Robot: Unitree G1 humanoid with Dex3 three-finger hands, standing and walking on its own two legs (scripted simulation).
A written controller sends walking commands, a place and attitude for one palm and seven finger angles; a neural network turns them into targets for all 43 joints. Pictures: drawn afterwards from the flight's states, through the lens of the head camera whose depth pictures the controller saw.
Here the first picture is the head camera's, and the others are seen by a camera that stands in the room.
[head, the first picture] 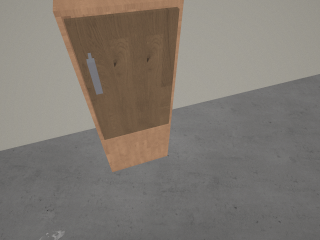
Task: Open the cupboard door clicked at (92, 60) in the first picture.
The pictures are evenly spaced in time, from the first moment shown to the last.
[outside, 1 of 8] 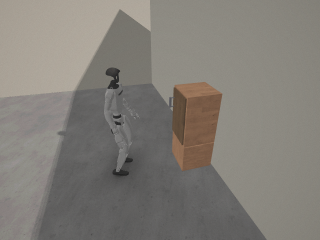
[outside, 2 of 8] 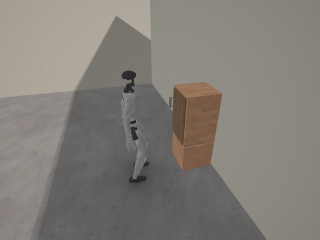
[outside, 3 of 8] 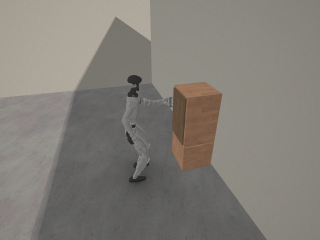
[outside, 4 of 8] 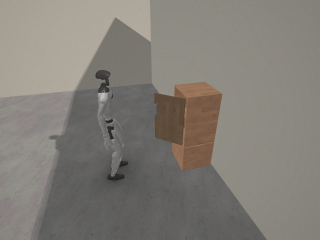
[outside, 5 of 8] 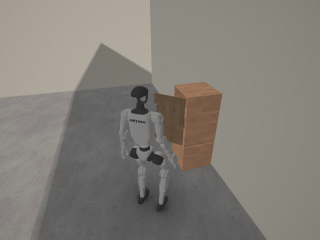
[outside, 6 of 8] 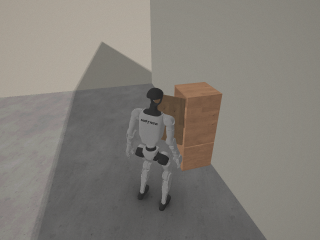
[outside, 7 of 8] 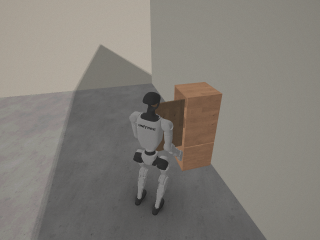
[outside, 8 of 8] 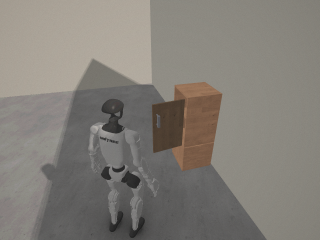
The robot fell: no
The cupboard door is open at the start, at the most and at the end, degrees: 0 97 97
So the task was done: yes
